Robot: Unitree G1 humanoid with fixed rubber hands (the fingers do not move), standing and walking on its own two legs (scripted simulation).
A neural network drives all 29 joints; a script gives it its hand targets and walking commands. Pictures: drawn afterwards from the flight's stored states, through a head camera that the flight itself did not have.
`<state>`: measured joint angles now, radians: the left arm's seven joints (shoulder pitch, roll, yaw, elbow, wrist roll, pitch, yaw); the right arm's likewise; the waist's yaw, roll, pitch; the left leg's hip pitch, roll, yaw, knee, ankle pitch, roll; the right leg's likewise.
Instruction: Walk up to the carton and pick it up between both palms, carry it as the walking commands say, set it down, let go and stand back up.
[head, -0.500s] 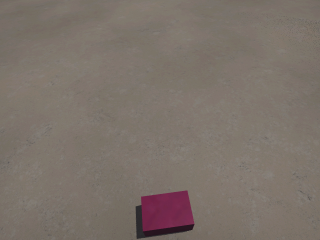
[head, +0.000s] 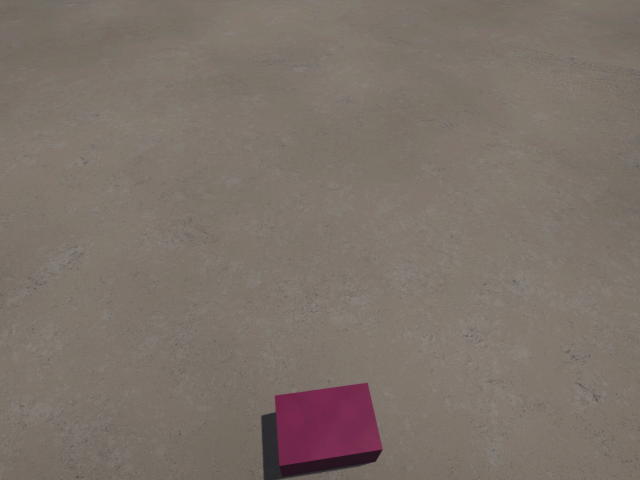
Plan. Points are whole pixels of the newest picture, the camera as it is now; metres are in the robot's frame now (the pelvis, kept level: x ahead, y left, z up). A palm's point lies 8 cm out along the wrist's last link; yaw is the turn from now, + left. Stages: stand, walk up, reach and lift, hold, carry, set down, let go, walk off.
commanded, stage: walk up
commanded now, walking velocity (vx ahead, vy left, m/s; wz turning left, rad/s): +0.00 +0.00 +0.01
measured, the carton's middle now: (325, 428) +0.38 +0.01 -0.70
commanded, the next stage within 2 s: stand in 1.32 s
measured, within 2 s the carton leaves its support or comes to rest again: neither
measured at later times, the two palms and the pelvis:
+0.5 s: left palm out of the picture -0.02 +0.18 -0.15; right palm out of the picture -0.02 -0.25 -0.14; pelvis +0.00 -0.03 +0.01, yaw +2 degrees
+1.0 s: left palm out of the picture -0.05 +0.26 -0.15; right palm out of the picture +0.04 -0.22 -0.12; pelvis -0.02 +0.02 +0.01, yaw +7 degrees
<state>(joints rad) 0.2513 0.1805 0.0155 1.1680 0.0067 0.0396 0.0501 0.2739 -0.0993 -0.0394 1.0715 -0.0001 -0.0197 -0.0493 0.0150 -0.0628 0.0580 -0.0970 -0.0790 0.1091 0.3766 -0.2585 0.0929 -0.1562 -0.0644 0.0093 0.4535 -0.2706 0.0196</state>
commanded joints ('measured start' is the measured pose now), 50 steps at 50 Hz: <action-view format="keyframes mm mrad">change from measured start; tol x16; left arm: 1 65 47 -2 14 2 -24 4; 26 99 35 5 -28 18 -50 0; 29 246 221 73 -69 37 -40 45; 33 -13 96 30 -162 30 -41 27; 39 200 17 20 -111 20 -27 -11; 50 109 62 39 -110 20 8 -25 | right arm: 1 56 -115 -23 3 5 -2 -2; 50 -3 -230 -53 -85 -37 9 6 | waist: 1 -7 80 15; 27 38 133 25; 29 114 -130 -23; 34 -32 -175 42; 37 -28 -87 5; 40 -45 328 -10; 50 -28 265 1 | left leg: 1 -40 212 -183 -97 287 -39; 26 -53 181 -145 -63 161 -72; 29 -457 62 -77 620 -314 -124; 31 -419 156 -183 826 -259 -130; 37 -75 73 -13 59 67 -118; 39 23 386 -403 -123 259 -107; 50 -122 332 -298 -115 217 51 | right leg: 1 20 -48 11 -88 174 -39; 25 20 -65 36 -146 234 -54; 30 60 -487 303 -203 353 -269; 37 -119 -148 -36 -32 281 -84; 40 -209 7 -51 275 -316 30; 45 -250 -5 18 435 -144 25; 50 -149 34 -20 269 -166 23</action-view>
